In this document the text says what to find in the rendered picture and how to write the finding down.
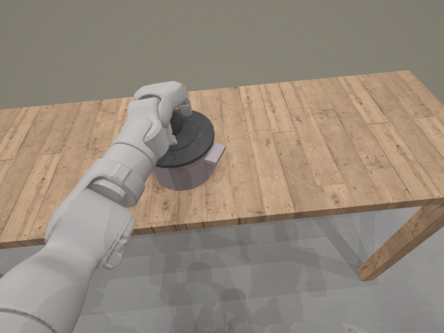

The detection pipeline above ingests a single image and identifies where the robot left upper arm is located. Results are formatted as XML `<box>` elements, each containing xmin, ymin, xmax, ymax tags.
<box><xmin>0</xmin><ymin>188</ymin><xmax>136</xmax><ymax>333</ymax></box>

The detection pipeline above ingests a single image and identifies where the table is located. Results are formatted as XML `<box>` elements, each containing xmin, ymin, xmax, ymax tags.
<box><xmin>0</xmin><ymin>70</ymin><xmax>444</xmax><ymax>282</ymax></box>

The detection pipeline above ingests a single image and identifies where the left robot hand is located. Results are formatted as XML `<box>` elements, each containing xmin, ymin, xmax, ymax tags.
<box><xmin>134</xmin><ymin>81</ymin><xmax>192</xmax><ymax>146</ymax></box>

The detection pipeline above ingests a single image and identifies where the knob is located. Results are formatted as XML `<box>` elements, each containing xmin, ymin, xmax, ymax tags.
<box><xmin>170</xmin><ymin>111</ymin><xmax>183</xmax><ymax>135</ymax></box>

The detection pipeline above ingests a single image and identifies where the lid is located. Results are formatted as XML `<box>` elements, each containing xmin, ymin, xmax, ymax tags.
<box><xmin>156</xmin><ymin>109</ymin><xmax>214</xmax><ymax>168</ymax></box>

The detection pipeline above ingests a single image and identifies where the pot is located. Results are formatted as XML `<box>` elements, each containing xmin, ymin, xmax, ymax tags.
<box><xmin>151</xmin><ymin>142</ymin><xmax>226</xmax><ymax>191</ymax></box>

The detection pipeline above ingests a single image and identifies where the robot left forearm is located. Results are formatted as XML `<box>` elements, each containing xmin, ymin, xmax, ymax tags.
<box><xmin>44</xmin><ymin>92</ymin><xmax>173</xmax><ymax>244</ymax></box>

